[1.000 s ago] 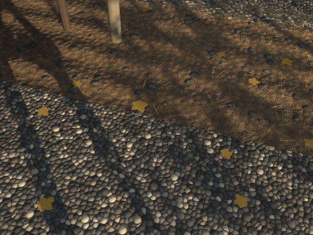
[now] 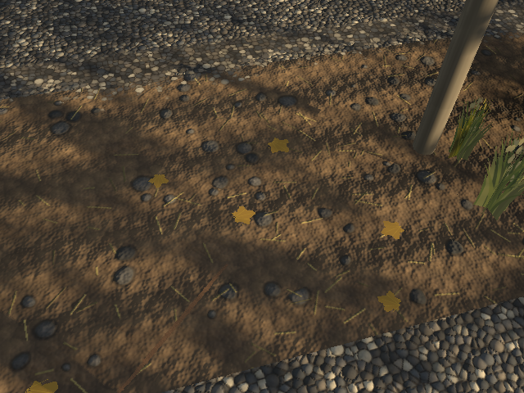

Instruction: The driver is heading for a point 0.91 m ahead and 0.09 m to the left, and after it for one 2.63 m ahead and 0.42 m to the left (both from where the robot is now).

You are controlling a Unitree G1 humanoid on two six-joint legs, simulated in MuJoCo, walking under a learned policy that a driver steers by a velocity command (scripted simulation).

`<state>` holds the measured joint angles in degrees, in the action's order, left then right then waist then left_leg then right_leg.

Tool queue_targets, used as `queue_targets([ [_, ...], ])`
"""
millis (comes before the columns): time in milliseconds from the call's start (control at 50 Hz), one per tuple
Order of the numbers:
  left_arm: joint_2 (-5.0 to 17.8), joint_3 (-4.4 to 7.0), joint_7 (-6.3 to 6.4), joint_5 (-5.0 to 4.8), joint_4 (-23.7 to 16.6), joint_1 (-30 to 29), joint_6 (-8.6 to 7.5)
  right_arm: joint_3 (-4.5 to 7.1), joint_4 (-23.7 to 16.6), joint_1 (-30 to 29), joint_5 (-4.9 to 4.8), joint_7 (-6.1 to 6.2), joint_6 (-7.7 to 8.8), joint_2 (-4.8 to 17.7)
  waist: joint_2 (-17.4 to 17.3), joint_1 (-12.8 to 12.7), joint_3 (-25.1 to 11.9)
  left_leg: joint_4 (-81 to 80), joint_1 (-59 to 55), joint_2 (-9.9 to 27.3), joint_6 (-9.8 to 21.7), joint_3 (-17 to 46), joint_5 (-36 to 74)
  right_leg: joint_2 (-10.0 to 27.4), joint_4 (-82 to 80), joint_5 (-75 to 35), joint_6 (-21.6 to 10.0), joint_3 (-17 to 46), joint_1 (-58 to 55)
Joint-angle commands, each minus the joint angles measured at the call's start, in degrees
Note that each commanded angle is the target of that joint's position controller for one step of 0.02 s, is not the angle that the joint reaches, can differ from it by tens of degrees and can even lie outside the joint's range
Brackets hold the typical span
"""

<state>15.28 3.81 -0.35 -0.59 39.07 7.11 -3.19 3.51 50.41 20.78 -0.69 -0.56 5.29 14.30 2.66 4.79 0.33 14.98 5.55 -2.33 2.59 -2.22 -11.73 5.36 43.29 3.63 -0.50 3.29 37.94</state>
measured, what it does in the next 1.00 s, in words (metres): walks ahead: right foot, then left foot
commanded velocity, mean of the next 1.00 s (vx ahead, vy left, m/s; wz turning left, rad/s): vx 0.28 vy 0.00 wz -0.04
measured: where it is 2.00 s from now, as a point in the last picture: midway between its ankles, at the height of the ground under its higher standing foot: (251, 273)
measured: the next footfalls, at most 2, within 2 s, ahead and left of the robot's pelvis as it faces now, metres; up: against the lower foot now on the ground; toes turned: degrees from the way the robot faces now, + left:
right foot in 0.18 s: +0.27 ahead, -0.15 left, +0.00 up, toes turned -2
left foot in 0.60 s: +0.41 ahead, +0.08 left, +0.00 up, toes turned -1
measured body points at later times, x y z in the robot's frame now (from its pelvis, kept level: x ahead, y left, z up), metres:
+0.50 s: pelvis +0.23 -0.05 +0.00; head +0.27 -0.06 +0.45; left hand +0.31 +0.22 -0.12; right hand +0.40 -0.31 -0.12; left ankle +0.36 +0.10 -0.71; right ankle +0.22 -0.15 -0.75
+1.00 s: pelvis +0.34 -0.03 -0.02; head +0.35 -0.03 +0.43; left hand +0.35 +0.24 -0.16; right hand +0.47 -0.29 -0.14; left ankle +0.37 +0.08 -0.74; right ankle +0.23 -0.15 -0.75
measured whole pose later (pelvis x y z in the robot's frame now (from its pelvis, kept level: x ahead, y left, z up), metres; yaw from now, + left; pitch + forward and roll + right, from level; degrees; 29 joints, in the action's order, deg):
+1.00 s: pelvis +0.34 -0.03 -0.02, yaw -1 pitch +1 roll +0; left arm 13.9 3.0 1.1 -0.7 57.0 19.9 -2.8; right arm 3.1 50.6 8.4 -1.0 -0.4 2.9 13.9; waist -0.6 -1.5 -1.3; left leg 38.0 22.4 -0.5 2.9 -2.0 -15.5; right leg 0.8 28.2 25.3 0.1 -0.4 4.3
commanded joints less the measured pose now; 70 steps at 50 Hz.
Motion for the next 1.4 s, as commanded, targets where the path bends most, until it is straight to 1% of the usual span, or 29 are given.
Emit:
queue_targets([
  [20,1.43,-0.19,-0.68,-0.41,-5.03,-6.45,-1.10,1.99,-3.11,-1.49,-0.64,0.25,0.47,10.24,-6.96,-0.16,1.06,-5.45,0.58,13.74,8.50,7.86,12.85,-1.33,-7.37,-5.22,0.39,-2.36,-2.73],
  [100,2.43,-0.08,-1.72,-0.80,-6.97,-10.78,-1.54,2.10,-1.18,1.19,-0.95,0.30,-0.69,11.22,-7.83,0.33,2.49,-2.19,-5.27,16.75,7.78,9.13,15.78,-2.70,-12.62,-0.07,-1.60,-3.17,-3.22],
  [160,5.86,1.72,-1.58,-0.12,-4.19,-0.70,-1.81,2.22,-0.77,-0.49,-1.39,0.75,-1.48,12.20,-7.84,-6.36,-3.55,10.25,-5.21,14.68,5.22,5.70,34.82,-6.11,-18.22,0.75,-5.12,-6.02,-20.52],
  [180,9.03,3.07,-1.01,0.36,-1.69,8.88,-1.74,1.50,-1.44,-1.14,-0.83,0.90,-1.35,10.63,-6.38,-10.54,-10.14,21.97,2.21,12.06,3.18,3.33,32.54,-2.59,-16.23,-1.52,-7.64,-2.30,-36.06],
  [200,15.09,4.38,-0.38,1.54,-0.66,17.11,-1.36,-0.31,-3.65,1.78,0.54,0.73,-0.36,5.50,5.09,-11.47,-19.32,44.07,23.64,5.23,-0.73,-0.44,10.04,12.67,-15.18,-1.76,-15.00,18.92,-58.99],
  [220,13.13,3.79,-0.59,0.37,0.38,18.73,-1.02,-0.81,-3.14,3.11,0.09,0.36,0.83,5.07,12.65,-11.18,-24.02,55.59,35.46,1.04,-1.59,5.33,-20.98,18.42,-22.93,5.49,-20.33,36.87,-63.56],
  [240,9.80,2.52,-0.59,0.33,-0.06,14.87,-0.83,0.65,-3.86,-0.95,-1.18,0.07,1.40,10.03,7.57,-11.21,-15.63,60.12,40.46,4.36,-1.52,7.29,-19.29,16.42,-24.19,3.39,-18.13,30.54,-56.70],
  [300,4.71,0.69,-1.08,0.89,-0.91,4.09,-1.14,0.96,-4.37,-5.30,0.29,0.66,0.19,8.88,0.97,-5.13,-4.34,51.99,32.84,9.27,-3.06,5.26,-10.79,9.04,-26.39,-22.22,-13.75,10.95,-34.44],
  [360,5.57,0.89,-0.99,1.25,0.64,2.04,-1.99,0.29,-3.60,-2.64,0.68,1.16,-1.83,5.36,2.02,-1.88,-4.26,44.97,25.04,8.54,-5.01,4.20,-6.36,7.21,-28.94,-32.65,-14.14,4.27,-25.84],
  [420,6.89,1.14,-0.06,1.23,2.29,1.61,-1.62,-0.64,-4.47,-6.76,1.25,1.15,-2.06,3.69,2.39,-2.47,-4.61,32.01,20.91,7.67,-5.04,3.34,3.61,4.70,-28.80,-33.95,-12.60,-1.46,-23.54],
  [520,7.83,1.01,0.30,0.73,6.23,5.15,-0.53,-0.38,-5.82,-13.46,0.96,0.57,-2.32,5.71,2.27,-5.07,-5.09,20.47,17.35,5.71,-3.61,4.21,10.22,6.08,-26.80,-25.57,-11.24,0.18,-27.82],
  [580,6.74,0.48,0.57,-0.10,7.63,4.55,0.09,0.30,-5.09,-11.90,1.77,0.38,-2.08,6.98,1.09,-3.15,-5.36,10.90,10.45,4.36,-1.06,3.44,14.42,4.21,-20.59,-15.11,-8.14,1.28,-28.14],
  [620,3.57,-0.49,0.56,2.05,9.37,13.50,-0.56,1.28,-5.57,-12.02,2.46,1.24,-2.29,12.28,-8.52,-7.79,-9.48,12.73,-3.77,14.10,3.87,11.70,44.69,-2.98,-13.47,6.20,-2.47,-1.78,-21.52],
  [640,1.34,-1.23,1.04,1.77,10.75,16.34,-0.23,0.35,-5.14,-12.66,2.26,1.38,-3.14,8.17,-13.67,-8.08,-12.24,12.67,-5.79,17.33,9.28,15.68,40.28,-4.38,-11.27,17.77,0.07,-3.09,-19.09],
  [680,3.73,-0.86,1.93,0.90,10.23,11.65,1.96,-0.60,-4.78,-14.86,1.37,0.76,-4.16,4.61,-11.62,-6.99,-9.90,9.25,0.25,15.44,8.87,17.51,19.57,-3.63,-13.14,16.84,1.00,-2.53,-20.28],
  [740,5.19,-0.42,2.41,1.25,11.67,10.74,4.31,-0.18,-5.05,-18.12,1.13,0.22,-4.21,6.42,-8.80,-6.90,-4.84,8.17,7.50,9.75,3.90,12.13,1.62,-4.13,-16.76,16.03,0.14,-3.35,-22.91],
  [820,3.90,-0.47,2.31,0.62,12.85,10.75,3.17,0.85,-3.34,-14.74,0.17,1.35,-4.14,8.23,-9.26,-5.43,-3.03,4.82,6.95,11.08,5.64,16.46,-20.02,-5.20,-13.51,21.07,-1.97,-5.20,-19.75],
  [900,3.07,-0.33,1.74,0.36,15.34,13.46,0.89,0.98,-4.36,-17.78,-0.28,1.36,-3.08,6.86,-6.34,-7.32,-1.19,6.53,10.95,9.95,5.77,15.00,-15.36,-3.07,-17.81,19.10,-5.29,-2.72,-24.18],
  [960,9.06,1.40,1.63,-0.45,17.39,17.19,-0.22,0.41,-6.54,-23.24,-0.44,0.23,-0.81,3.74,7.78,-8.61,2.91,24.32,26.16,0.02,0.86,-1.00,-1.02,7.58,-28.12,14.41,-9.82,12.99,-35.95],
  [1020,7.50,1.25,1.40,-0.24,17.99,19.34,-0.74,0.22,-7.39,-26.01,-0.55,-1.05,0.85,3.46,7.25,-9.72,6.73,29.57,39.30,3.04,1.51,-1.45,-14.85,14.62,-26.38,-5.66,-12.64,16.58,-45.82],
  [1060,7.68,1.26,1.21,-0.46,18.28,19.94,-0.26,-0.11,-8.03,-27.62,-1.46,-2.12,0.92,2.95,6.14,-9.68,7.65,26.49,39.93,4.35,2.38,-1.84,-14.94,14.12,-25.83,-10.11,-11.37,13.40,-47.53],
  [1100,8.94,1.34,1.11,-0.56,16.78,14.15,0.48,0.42,-5.73,-20.86,-1.49,-2.72,0.53,3.43,7.25,-4.77,4.23,17.76,20.01,0.82,2.99,-4.99,-2.58,9.19,-23.77,-20.46,-8.07,5.50,-37.33],
  [1140,9.18,1.46,1.15,-0.69,15.79,11.36,0.33,2.72,-0.44,-5.88,-0.83,-2.32,-0.62,7.00,4.68,2.38,-3.38,17.09,-7.00,-1.32,4.35,-4.16,5.89,3.85,-11.64,-27.21,-5.06,-1.02,-23.94],
  [1160,7.57,0.91,1.18,0.32,14.50,9.65,-0.20,4.18,1.32,3.36,-0.54,-1.14,-1.31,11.42,-3.87,6.28,-7.93,13.38,-18.99,8.95,7.57,9.60,0.16,-0.19,4.49,-14.21,-2.29,-4.38,-13.15],
  [1180,0.57,-0.88,1.29,0.00,12.87,12.90,-1.50,3.89,1.74,6.49,0.35,-0.81,-1.15,14.67,-18.10,3.78,-13.84,0.48,-24.86,24.49,15.98,40.07,-8.50,-7.79,23.60,25.19,-0.44,-1.62,-2.78],
  [1200,4.51,0.22,1.05,-1.42,12.77,9.82,-2.49,2.59,1.19,1.83,0.13,-0.65,-0.57,11.21,-11.90,2.69,-8.00,-2.48,-19.29,25.01,15.71,42.54,-14.37,-4.89,30.74,27.34,-1.38,4.09,2.61],
  [1240,5.41,0.69,0.84,-2.39,12.16,7.14,-3.27,1.24,-0.41,-6.58,0.16,-0.78,0.20,7.42,-6.05,-1.21,1.90,-4.73,-7.17,20.54,12.22,28.44,-10.56,0.64,28.44,17.48,-3.42,1.84,3.94],
  [1300,4.01,1.38,1.17,-1.00,13.49,10.19,-1.75,0.48,-0.44,-9.06,0.97,-1.08,0.55,5.73,-6.93,-5.05,2.36,-7.81,1.05,15.43,9.64,16.83,-1.03,3.34,22.17,10.84,-2.73,0.83,-2.94],
  [1400,2.85,1.28,1.17,0.14,10.32,1.48,-0.89,0.92,1.52,-5.12,0.89,0.50,0.22,8.37,-5.55,-4.09,4.51,-10.56,2.08,14.52,10.14,10.60,5.33,3.56,7.61,0.64,0.80,-0.88,2.23],
])
Velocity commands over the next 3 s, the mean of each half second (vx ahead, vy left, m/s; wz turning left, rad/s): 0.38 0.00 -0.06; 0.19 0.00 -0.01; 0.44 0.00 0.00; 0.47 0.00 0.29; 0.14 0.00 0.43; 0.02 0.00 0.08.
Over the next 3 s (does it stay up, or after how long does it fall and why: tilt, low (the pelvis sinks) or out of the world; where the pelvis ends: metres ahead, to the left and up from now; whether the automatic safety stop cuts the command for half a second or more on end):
stays up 0.97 -0.04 -0.01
